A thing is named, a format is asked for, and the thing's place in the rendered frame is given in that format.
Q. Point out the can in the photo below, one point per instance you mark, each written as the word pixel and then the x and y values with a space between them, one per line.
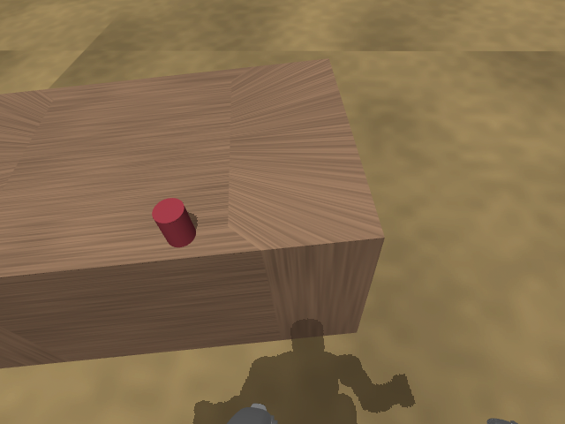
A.
pixel 174 222

